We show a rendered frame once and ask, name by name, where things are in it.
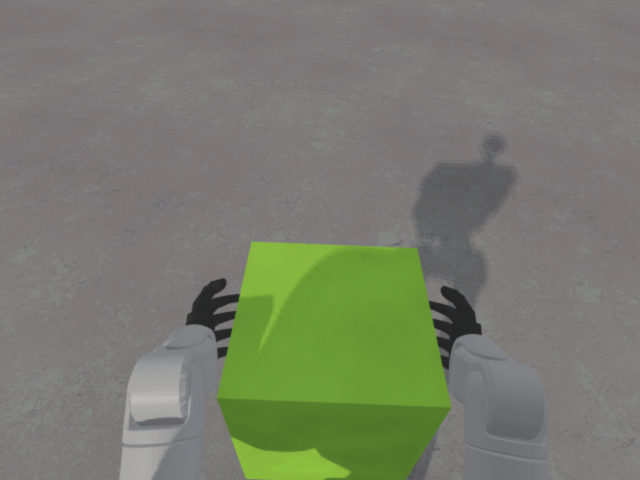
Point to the robot right hand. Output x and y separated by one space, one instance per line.
463 318

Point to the right robot forearm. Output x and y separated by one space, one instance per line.
505 412

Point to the left robot forearm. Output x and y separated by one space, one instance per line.
166 406

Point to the carton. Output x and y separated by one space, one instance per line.
333 370

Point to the robot left hand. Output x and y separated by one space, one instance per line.
203 309

